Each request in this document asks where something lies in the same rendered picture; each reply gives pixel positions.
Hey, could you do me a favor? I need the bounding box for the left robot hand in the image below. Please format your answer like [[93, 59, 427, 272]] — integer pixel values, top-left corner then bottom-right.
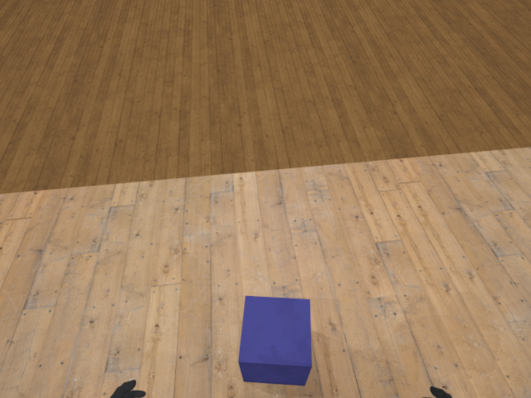
[[110, 380, 146, 398]]

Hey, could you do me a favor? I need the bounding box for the carton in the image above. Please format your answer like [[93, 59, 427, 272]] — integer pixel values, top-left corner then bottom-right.
[[238, 296, 312, 386]]

